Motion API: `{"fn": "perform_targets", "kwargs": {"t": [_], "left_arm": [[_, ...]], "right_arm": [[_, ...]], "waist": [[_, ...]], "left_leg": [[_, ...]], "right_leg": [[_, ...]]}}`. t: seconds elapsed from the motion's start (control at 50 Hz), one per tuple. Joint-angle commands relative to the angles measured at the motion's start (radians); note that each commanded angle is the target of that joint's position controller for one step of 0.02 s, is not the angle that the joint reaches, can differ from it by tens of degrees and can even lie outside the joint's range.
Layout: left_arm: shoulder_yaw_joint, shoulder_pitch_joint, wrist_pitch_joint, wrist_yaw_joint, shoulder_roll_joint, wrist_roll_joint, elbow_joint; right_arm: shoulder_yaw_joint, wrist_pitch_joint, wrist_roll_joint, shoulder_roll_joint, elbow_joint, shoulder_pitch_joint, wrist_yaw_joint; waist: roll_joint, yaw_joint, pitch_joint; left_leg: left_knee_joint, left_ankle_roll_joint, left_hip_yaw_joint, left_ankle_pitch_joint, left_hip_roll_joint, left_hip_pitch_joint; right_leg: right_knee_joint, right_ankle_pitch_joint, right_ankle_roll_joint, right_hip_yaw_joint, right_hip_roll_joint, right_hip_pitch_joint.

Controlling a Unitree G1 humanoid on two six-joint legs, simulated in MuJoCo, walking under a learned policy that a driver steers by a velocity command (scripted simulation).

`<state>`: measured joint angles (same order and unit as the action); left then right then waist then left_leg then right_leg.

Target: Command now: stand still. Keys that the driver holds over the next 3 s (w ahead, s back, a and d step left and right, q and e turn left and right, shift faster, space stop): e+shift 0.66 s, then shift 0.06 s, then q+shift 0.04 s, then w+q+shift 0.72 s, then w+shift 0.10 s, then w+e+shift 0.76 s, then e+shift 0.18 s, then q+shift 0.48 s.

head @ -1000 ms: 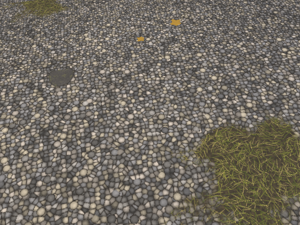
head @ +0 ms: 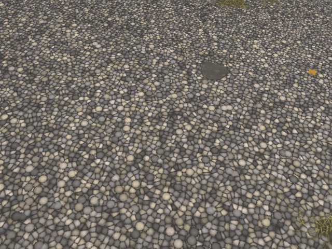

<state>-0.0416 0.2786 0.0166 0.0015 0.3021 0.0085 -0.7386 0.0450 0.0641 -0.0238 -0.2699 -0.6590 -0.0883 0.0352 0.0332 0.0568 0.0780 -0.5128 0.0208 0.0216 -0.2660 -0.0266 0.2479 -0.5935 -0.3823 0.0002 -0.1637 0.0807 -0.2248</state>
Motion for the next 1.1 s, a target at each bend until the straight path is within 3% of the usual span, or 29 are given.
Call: {"fn": "perform_targets", "kwargs": {"t": [0.02, 0.04, 0.06, 0.1, 0.16, 0.24, 0.3, 0.34, 0.4, 0.42, 0.44, 0.46, 0.48, 0.5, 0.54, 0.56, 0.58, 0.6, 0.66, 0.76, 0.78, 0.82, 0.88, 0.94, 1.0, 1.04, 1.06, 1.08, 1.1], "left_arm": [[0.017, 0.005, 0.013, -0.011, 0.011, -0.006, 0.053], [-0.002, -0.016, 0.023, -0.013, 0.061, -0.016, 0.057], [-0.019, -0.023, 0.025, -0.016, 0.096, -0.014, 0.045], [-0.045, 0.040, 0.032, -0.019, 0.132, 0.001, 0.007], [-0.048, 0.057, 0.045, -0.023, 0.094, -0.002, -0.006], [-0.045, -0.024, 0.058, -0.041, 0.060, 0.004, 0.044], [-0.038, -0.051, 0.060, -0.057, 0.036, 0.006, 0.079], [-0.041, -0.059, 0.061, -0.061, 0.041, 0.001, 0.101], [-0.049, -0.057, 0.060, -0.064, 0.052, -0.005, 0.126], [-0.051, -0.030, 0.055, -0.061, 0.050, 0.000, 0.125], [-0.061, 0.036, 0.042, -0.050, 0.077, 0.012, 0.103], [-0.091, 0.083, 0.025, -0.029, 0.215, 0.023, 0.101], [-0.121, 0.128, 0.021, -0.026, 0.313, 0.001, 0.107], [-0.115, 0.125, 0.022, -0.024, 0.264, -0.009, 0.112], [-0.089, -0.013, 0.036, -0.009, 0.193, -0.006, 0.133], [-0.082, -0.062, 0.037, -0.003, 0.171, -0.014, 0.148], [-0.076, -0.081, 0.036, -0.004, 0.158, -0.012, 0.156], [-0.076, -0.068, 0.031, -0.007, 0.162, -0.013, 0.154], [-0.086, -0.032, 0.024, -0.012, 0.189, -0.008, 0.144], [-0.064, -0.014, 0.020, -0.006, 0.151, 0.011, 0.137], [-0.057, 0.013, 0.017, -0.007, 0.137, 0.016, 0.125], [-0.045, 0.022, 0.007, -0.018, 0.126, 0.030, 0.108], [-0.049, 0.024, -0.020, -0.019, 0.158, 0.040, 0.090], [-0.050, -0.015, -0.053, -0.006, 0.160, 0.035, 0.083], [-0.049, -0.080, -0.072, -0.005, 0.156, 0.028, 0.088], [-0.046, -0.125, -0.070, -0.002, 0.147, 0.024, 0.090], [-0.034, -0.148, -0.072, 0.002, 0.110, 0.042, 0.098], [-0.003, -0.213, -0.080, 0.000, 0.031, 0.062, 0.135], [0.013, -0.222, -0.097, -0.019, -0.006, 0.042, 0.209]], "right_arm": [[0.010, -0.044, 0.005, -0.121, 0.010, -0.156, -0.045], [0.004, -0.046, 0.002, -0.115, 0.010, -0.093, -0.052], [0.005, -0.042, 0.004, -0.123, 0.010, -0.048, -0.059], [0.011, -0.032, 0.013, -0.142, 0.010, -0.025, -0.075], [0.005, -0.027, 0.006, -0.104, 0.022, -0.012, -0.079], [0.007, -0.036, -0.005, -0.091, 0.007, -0.034, -0.086], [0.017, -0.048, -0.011, -0.107, -0.001, -0.043, -0.076], [0.027, -0.054, -0.012, -0.127, -0.004, -0.044, -0.064], [0.040, -0.057, 0.001, -0.155, -0.004, -0.045, -0.045], [0.045, -0.053, 0.012, -0.161, -0.005, -0.041, -0.039], [0.048, -0.049, 0.017, -0.155, -0.017, -0.070, -0.032], [0.036, -0.042, 0.013, -0.102, 0.007, -0.098, -0.024], [0.020, -0.025, -0.005, -0.075, 0.089, 0.012, -0.033], [0.022, -0.018, -0.014, -0.109, 0.074, 0.016, -0.040], [0.026, -0.033, 0.004, -0.115, 0.049, -0.006, -0.045], [0.031, -0.036, -0.009, -0.131, 0.043, -0.019, -0.047], [0.032, -0.033, -0.017, -0.135, 0.026, -0.051, -0.046], [0.031, -0.028, -0.018, -0.131, 0.020, -0.068, -0.044], [0.023, -0.017, -0.008, -0.114, 0.025, -0.065, -0.045], [0.022, -0.013, 0.001, -0.118, -0.001, -0.087, -0.054], [0.018, -0.017, -0.005, -0.117, -0.008, -0.099, -0.048], [0.015, -0.025, -0.013, -0.115, -0.010, -0.073, -0.023], [0.018, -0.042, 0.003, -0.134, -0.010, -0.039, 0.005], [0.014, -0.059, 0.011, -0.126, -0.018, -0.070, 0.023], [0.014, -0.066, 0.020, -0.125, -0.027, -0.129, 0.026], [0.018, -0.076, 0.017, -0.116, -0.075, -0.266, 0.023], [0.035, -0.087, 0.011, -0.152, -0.137, -0.424, 0.016], [0.052, -0.101, -0.002, -0.222, -0.148, -0.539, 0.009], [0.046, -0.103, 0.003, -0.242, -0.108, -0.470, 0.013]], "waist": [[-0.207, -0.117, -0.254], [-0.203, -0.087, -0.169], [-0.201, -0.076, -0.110], [-0.212, -0.049, -0.076], [-0.159, -0.046, -0.082], [-0.173, -0.071, -0.045], [-0.173, -0.074, -0.069], [-0.182, -0.070, -0.090], [-0.175, -0.058, -0.112], [-0.144, -0.029, -0.120], [-0.045, 0.006, -0.142], [0.241, 0.007, -0.126], [0.298, 0.038, -0.139], [0.127, 0.043, -0.147], [0.051, -0.026, -0.071], [0.064, -0.043, -0.074], [0.063, -0.053, -0.100], [0.045, -0.054, -0.120], [0.030, -0.042, -0.126], [0.079, -0.019, -0.140], [0.078, -0.007, -0.175], [0.136, 0.007, -0.130], [0.106, 0.010, -0.051], [0.080, -0.020, -0.027], [0.063, -0.066, -0.007], [-0.021, -0.139, -0.017], [-0.156, -0.196, -0.037], [-0.336, -0.238, -0.045], [-0.426, -0.166, -0.016]], "left_leg": [[0.157, 0.213, -0.289, 0.717, 0.420, -0.268], [0.161, 0.218, -0.232, 0.674, 0.377, -0.232], [0.173, 0.193, -0.175, 0.616, 0.339, -0.194], [0.175, 0.164, -0.077, 0.651, 0.293, -0.164], [0.192, 0.169, -0.009, 0.512, 0.297, -0.143], [0.222, 0.178, 0.019, 0.305, 0.323, -0.152], [0.186, 0.176, 0.057, 0.330, 0.348, -0.152], [0.152, 0.164, 0.079, 0.370, 0.368, -0.137], [0.072, 0.120, 0.108, 0.357, 0.397, -0.123], [0.000, 0.081, 0.145, 0.311, 0.386, -0.084], [-0.148, 0.020, 0.185, 0.184, 0.338, -0.001], [-0.444, -0.054, 0.258, -0.200, 0.209, 0.224], [-0.607, -0.092, 0.073, -0.451, 0.042, 0.413], [-0.682, -0.093, -0.020, -0.393, 0.078, 0.456], [-0.631, -0.078, -0.062, -0.189, 0.104, 0.434], [-0.611, -0.079, -0.059, -0.131, 0.100, 0.410], [-0.621, -0.083, -0.055, -0.099, 0.084, 0.380], [-0.616, -0.086, -0.059, -0.089, 0.074, 0.367], [-0.534, -0.093, -0.072, -0.080, 0.056, 0.374], [-0.425, -0.081, -0.056, -0.077, 0.054, 0.328], [-0.403, -0.072, -0.042, -0.076, 0.059, 0.292], [-0.342, -0.051, -0.015, -0.066, 0.063, 0.295], [-0.283, -0.011, -0.021, -0.061, 0.063, 0.332], [-0.235, 0.039, -0.030, -0.083, 0.057, 0.305], [-0.140, 0.084, 0.030, -0.113, 0.063, 0.142], [-0.019, 0.108, 0.089, -0.083, 0.012, -0.080], [0.042, 0.133, -0.011, -0.189, 0.012, -0.239], [0.175, 0.185, -0.396, -0.429, 0.229, -0.320], [0.425, 0.285, -0.944, -0.611, 0.314, -0.383]], "right_leg": [[-0.143, -0.224, -0.007, 0.168, -0.004, -0.108], [-0.216, -0.222, -0.004, 0.188, -0.039, -0.142], [-0.285, -0.186, -0.004, 0.192, -0.053, -0.184], [-0.413, -0.112, -0.016, 0.174, -0.072, -0.214], [-0.530, -0.065, -0.045, 0.151, -0.069, -0.247], [-0.421, -0.016, -0.059, 0.127, -0.035, -0.300], [-0.286, -0.030, -0.037, 0.101, -0.024, -0.236], [-0.223, -0.043, -0.014, 0.073, -0.032, -0.178], [-0.106, -0.033, 0.020, 0.046, -0.046, -0.100], [-0.006, 0.035, 0.036, 0.043, -0.059, -0.029], [0.121, 0.148, 0.060, 0.121, -0.059, 0.089], [0.272, 0.411, 0.123, 0.478, 0.164, 0.195], [0.271, 0.645, 0.299, 0.749, 0.295, 0.191], [0.266, 0.566, 0.317, 0.666, 0.270, 0.239], [0.278, 0.412, 0.255, 0.533, 0.148, 0.145], [0.275, 0.427, 0.232, 0.502, 0.106, 0.130], [0.263, 0.485, 0.223, 0.478, 0.079, 0.125], [0.251, 0.522, 0.218, 0.478, 0.070, 0.127], [0.244, 0.462, 0.215, 0.519, 0.048, 0.129], [0.248, 0.442, 0.226, 0.533, 0.066, 0.121], [0.289, 0.214, 0.233, 0.541, 0.062, 0.117], [0.388, -0.223, 0.234, 0.602, 0.076, 0.084], [0.434, -0.315, 0.229, 0.613, 0.136, 0.085], [0.449, -0.276, 0.199, 0.520, 0.165, 0.095], [0.447, -0.234, 0.171, 0.405, 0.170, 0.003], [0.306, -0.251, 0.148, 0.279, 0.122, -0.123], [0.024, -0.140, 0.125, 0.167, 0.038, -0.230], [-0.372, -0.044, 0.076, 0.054, -0.075, -0.424], [-0.513, -0.104, 0.042, 0.175, -0.203, -0.729]]}}
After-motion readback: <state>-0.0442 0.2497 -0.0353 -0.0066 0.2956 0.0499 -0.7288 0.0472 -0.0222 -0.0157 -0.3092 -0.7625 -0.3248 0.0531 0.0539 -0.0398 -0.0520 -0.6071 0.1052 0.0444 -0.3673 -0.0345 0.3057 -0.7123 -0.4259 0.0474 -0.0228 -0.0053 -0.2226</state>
